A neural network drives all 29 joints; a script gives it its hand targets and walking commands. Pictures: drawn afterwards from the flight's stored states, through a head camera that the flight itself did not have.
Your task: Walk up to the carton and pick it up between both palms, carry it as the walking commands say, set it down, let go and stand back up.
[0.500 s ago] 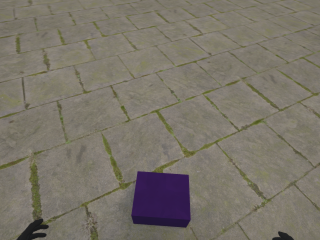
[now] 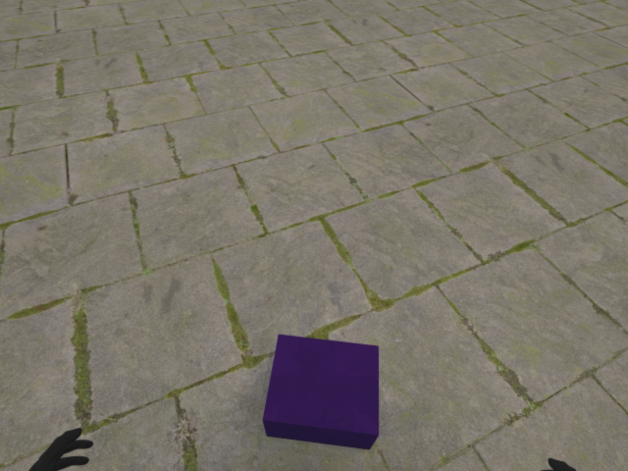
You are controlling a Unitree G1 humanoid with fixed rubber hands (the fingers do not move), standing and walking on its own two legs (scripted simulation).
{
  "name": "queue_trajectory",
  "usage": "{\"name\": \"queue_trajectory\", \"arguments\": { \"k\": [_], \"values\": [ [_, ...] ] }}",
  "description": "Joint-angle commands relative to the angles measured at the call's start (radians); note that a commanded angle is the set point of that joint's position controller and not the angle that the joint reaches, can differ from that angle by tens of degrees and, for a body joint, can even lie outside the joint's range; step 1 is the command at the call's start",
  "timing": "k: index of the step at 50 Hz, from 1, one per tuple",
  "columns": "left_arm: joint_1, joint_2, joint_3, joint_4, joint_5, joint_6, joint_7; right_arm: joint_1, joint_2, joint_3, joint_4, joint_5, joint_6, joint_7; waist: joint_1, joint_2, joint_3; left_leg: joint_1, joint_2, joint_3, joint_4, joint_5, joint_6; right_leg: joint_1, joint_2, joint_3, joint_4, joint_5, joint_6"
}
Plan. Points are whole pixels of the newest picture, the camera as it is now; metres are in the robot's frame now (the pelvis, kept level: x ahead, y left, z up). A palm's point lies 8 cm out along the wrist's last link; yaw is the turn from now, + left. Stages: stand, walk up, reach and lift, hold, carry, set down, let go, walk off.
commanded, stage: walk up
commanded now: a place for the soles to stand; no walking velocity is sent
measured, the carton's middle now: (323, 390) +0.45 -0.03 -0.67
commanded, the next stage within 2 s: none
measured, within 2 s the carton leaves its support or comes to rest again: neither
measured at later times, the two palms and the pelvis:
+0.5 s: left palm out of the picture +0.12 +0.34 -0.08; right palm out of the picture +0.12 -0.33 -0.08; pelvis +0.01 +0.00 +0.00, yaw +1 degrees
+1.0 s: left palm out of the picture +0.11 +0.34 -0.08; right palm out of the picture +0.15 -0.32 -0.08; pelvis +0.01 +0.00 +0.00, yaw +4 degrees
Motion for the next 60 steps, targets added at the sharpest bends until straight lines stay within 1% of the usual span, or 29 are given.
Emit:
{"name": "queue_trajectory", "arguments": {
  "k": [1, 8, 16, 23, 25, 28, 30, 32, 33, 34, 35, 36, 37, 38, 39, 40, 41, 43, 44, 45, 46, 47, 48, 49, 50, 51, 53, 56, 60],
  "values": [
    [-0.042, 0.197, 0.043, -0.059, -0.001, -0.009, 0.005, 0.01, -0.193, -0.045, -0.05, 0.0, -0.009, -0.005, -0.002, -0.007, -0.09, -0.139, 0.064, -0.06, -0.098, 0.2, 0.105, 0.182, -0.1, 0.189, -0.14, -0.08, -0.091],
    [-0.039, 0.192, 0.047, -0.068, -0.001, -0.006, 0.004, 0.012, -0.2, -0.047, -0.066, -0.003, -0.01, -0.008, 0.005, 0.008, -0.086, -0.16, 0.067, -0.09, -0.11, 0.198, 0.114, 0.189, -0.085, 0.184, -0.115, -0.097, -0.087],
    [-0.035, 0.204, 0.051, -0.078, -0.001, -0.005, 0.005, 0.032, -0.198, -0.047, -0.075, -0.001, -0.008, -0.009, 0.002, -0.017, -0.091, -0.147, 0.051, -0.046, -0.058, 0.231, 0.107, 0.183, -0.118, 0.186, -0.122, -0.082, -0.102],
    [-0.032, 0.19, 0.051, -0.086, -0.002, -0.002, 0.003, 0.017, -0.211, -0.049, -0.092, -0.006, -0.012, -0.012, 0.013, 0.025, -0.082, -0.182, 0.07, -0.128, -0.114, 0.205, 0.128, 0.191, -0.069, 0.177, -0.073, -0.109, -0.082],
    [-0.021, 0.195, 0.053, -0.082, -0.001, -0.004, 0.003, 0.012, -0.208, -0.047, -0.095, -0.005, -0.013, -0.013, 0.016, 0.014, -0.088, -0.192, 0.064, -0.111, -0.096, 0.203, 0.122, 0.21, -0.083, 0.19, -0.088, -0.096, -0.09],
    [-0.007, 0.214, 0.058, -0.08, 0.0, -0.007, 0.004, 0.023, -0.199, -0.046, -0.093, -0.001, -0.011, -0.014, 0.014, -0.029, -0.099, -0.179, 0.042, -0.032, -0.019, 0.23, 0.104, 0.217, -0.142, 0.211, -0.131, -0.066, -0.118],
    [-0.017, 0.222, 0.058, -0.088, 0.0, -0.007, 0.006, 0.045, -0.193, -0.047, -0.089, 0.001, -0.008, -0.012, 0.003, -0.059, -0.101, -0.144, 0.028, 0.019, 0.033, 0.245, 0.096, 0.188, -0.176, 0.211, -0.146, -0.047, -0.132],
    [-0.041, 0.217, 0.054, -0.102, 0.0, -0.005, 0.006, 0.066, -0.191, -0.051, -0.086, 0.0, -0.008, -0.01, -0.012, -0.062, -0.095, -0.107, 0.027, 0.026, 0.03, 0.229, 0.101, 0.14, -0.174, 0.191, -0.127, -0.046, -0.126],
    [-0.051, 0.211, 0.051, -0.108, -0.001, -0.002, 0.006, 0.073, -0.194, -0.052, -0.086, -0.002, -0.008, -0.009, -0.017, -0.043, -0.088, -0.098, 0.033, 0.005, -0.008, 0.243, 0.108, 0.124, -0.149, 0.168, -0.098, -0.062, -0.111],
    [-0.056, 0.201, 0.049, -0.114, -0.003, 0.001, 0.006, 0.07, -0.202, -0.054, -0.088, -0.004, -0.009, -0.009, -0.013, -0.005, -0.08, -0.108, 0.047, -0.046, -0.063, 0.255, 0.119, 0.12, -0.106, 0.143, -0.053, -0.086, -0.092],
    [-0.057, 0.189, 0.048, -0.117, -0.005, 0.005, 0.005, 0.052, -0.215, -0.056, -0.095, -0.007, -0.011, -0.01, -0.003, 0.036, -0.07, -0.136, 0.069, -0.133, -0.117, 0.241, 0.14, 0.12, -0.055, 0.132, -0.009, -0.119, -0.07],
    [-0.056, 0.177, 0.047, -0.116, -0.007, 0.007, 0.004, 0.035, -0.23, -0.058, -0.102, -0.012, -0.015, -0.012, 0.003, 0.076, -0.064, -0.159, 0.105, -0.23, -0.168, 0.218, 0.165, 0.121, -0.016, 0.141, 0.031, -0.146, -0.047],
    [-0.045, 0.165, 0.045, -0.11, -0.009, 0.007, 0.003, 0.016, -0.242, -0.058, -0.108, -0.014, -0.018, -0.014, 0.012, 0.101, -0.061, -0.17, 0.137, -0.295, -0.199, 0.198, 0.188, 0.125, 0.008, 0.153, 0.05, -0.163, -0.035],
    [-0.021, 0.159, 0.042, -0.099, -0.009, 0.006, 0.002, -0.013, -0.245, -0.057, -0.113, -0.013, -0.02, -0.018, 0.028, 0.105, -0.063, -0.169, 0.149, -0.309, -0.202, 0.191, 0.194, 0.129, 0.017, 0.173, 0.03, -0.166, -0.034],
    [0.008, 0.162, 0.041, -0.084, -0.007, 0.0, 0.003, -0.042, -0.234, -0.054, -0.116, -0.01, -0.021, -0.02, 0.044, 0.092, -0.075, -0.168, 0.139, -0.273, -0.178, 0.2, 0.177, 0.157, 0.003, 0.197, -0.018, -0.125, -0.046],
    [0.016, 0.174, 0.042, -0.073, -0.004, -0.006, 0.003, -0.052, -0.212, -0.048, -0.113, -0.006, -0.02, -0.02, 0.044, 0.061, -0.088, -0.184, 0.103, -0.195, -0.147, 0.172, 0.141, 0.198, -0.029, 0.221, -0.087, -0.111, -0.067],
    [0.013, 0.198, 0.05, -0.068, 0.002, -0.013, 0.003, -0.039, -0.191, -0.041, -0.107, -0.003, -0.019, -0.019, 0.034, 0.007, -0.088, -0.213, 0.065, -0.112, -0.094, 0.147, 0.108, 0.237, -0.081, 0.254, -0.14, -0.098, -0.095],
    [0.019, 0.236, 0.055, -0.063, 0.004, -0.021, 0.006, -0.001, -0.174, -0.038, -0.086, 0.004, -0.015, -0.017, 0.017, -0.081, -0.106, -0.145, 0.022, 0.045, 0.055, 0.173, 0.07, 0.217, -0.212, 0.306, -0.224, 0.0, -0.159],
    [-0.004, 0.233, 0.049, -0.068, 0.002, -0.022, 0.006, 0.017, -0.171, -0.04, -0.075, 0.005, -0.013, -0.015, 0.0, -0.092, -0.099, -0.099, 0.018, 0.074, 0.083, 0.103, 0.066, 0.165, -0.236, 0.306, -0.232, 0.07, -0.174],
    [-0.022, 0.227, 0.042, -0.072, 0.002, -0.021, 0.005, 0.033, -0.162, -0.041, -0.067, 0.004, -0.013, -0.011, -0.016, -0.104, -0.095, -0.044, 0.027, 0.083, 0.065, 0.057, 0.068, 0.109, -0.239, 0.289, -0.223, 0.106, -0.169],
    [-0.037, 0.218, 0.034, -0.074, 0.002, -0.019, 0.004, 0.047, -0.156, -0.042, -0.059, 0.002, -0.015, -0.005, -0.03, -0.1, -0.089, 0.008, 0.043, 0.076, 0.005, 0.081, 0.074, 0.064, -0.211, 0.246, -0.194, 0.094, -0.142],
    [-0.037, 0.202, 0.027, -0.074, -0.001, -0.016, 0.005, 0.045, -0.158, -0.042, -0.054, -0.003, -0.017, -0.001, -0.028, -0.067, -0.08, 0.033, 0.059, 0.039, -0.071, 0.194, 0.083, 0.046, -0.159, 0.191, -0.144, 0.066, -0.101],
    [-0.029, 0.183, 0.022, -0.078, -0.007, -0.013, 0.007, 0.024, -0.173, -0.045, -0.054, -0.008, -0.019, -0.001, -0.01, -0.015, -0.074, 0.008, 0.084, -0.037, -0.12, 0.278, 0.099, 0.065, -0.094, 0.152, -0.086, 0.036, -0.068],
    [-0.027, 0.166, 0.021, -0.075, -0.013, -0.01, 0.008, -0.005, -0.19, -0.045, -0.06, -0.007, -0.022, -0.003, 0.005, 0.031, -0.081, -0.041, 0.117, -0.133, -0.155, 0.279, 0.129, 0.094, -0.033, 0.15, -0.06, -0.019, -0.042],
    [-0.029, 0.165, 0.024, -0.068, -0.014, -0.009, 0.008, -0.015, -0.198, -0.044, -0.059, -0.008, -0.023, -0.005, 0.007, 0.042, -0.088, -0.064, 0.137, -0.178, -0.182, 0.244, 0.148, 0.12, -0.016, 0.165, -0.054, -0.06, -0.035],
    [-0.024, 0.162, 0.023, -0.06, -0.013, -0.01, 0.008, -0.032, -0.202, -0.041, -0.057, -0.008, -0.024, -0.008, 0.013, 0.05, -0.092, -0.088, 0.148, -0.19, -0.198, 0.216, 0.153, 0.152, -0.012, 0.173, -0.063, -0.073, -0.036],
    [-0.013, 0.165, 0.024, -0.038, -0.008, -0.019, 0.006, -0.073, -0.182, -0.033, -0.051, -0.005, -0.022, -0.01, 0.021, 0.029, -0.093, -0.113, 0.115, -0.119, -0.186, 0.19, 0.122, 0.203, -0.041, 0.191, -0.134, -0.047, -0.057],
    [-0.013, 0.188, 0.024, -0.017, -0.005, -0.028, 0.007, -0.067, -0.161, -0.028, -0.023, 0.0, -0.017, -0.007, 0.005, -0.003, -0.1, -0.061, 0.081, -0.02, -0.142, 0.251, 0.085, 0.203, -0.105, 0.205, -0.195, 0.041, -0.079],
    [-0.034, 0.182, 0.019, -0.004, -0.009, -0.026, 0.011, -0.067, -0.152, -0.027, 0.003, 0.004, -0.01, -0.002, -0.005, -0.019, -0.109, 0.003, 0.08, -0.002, -0.145, 0.318, 0.084, 0.182, -0.1, 0.176, -0.213, 0.061, -0.068]
  ]
}}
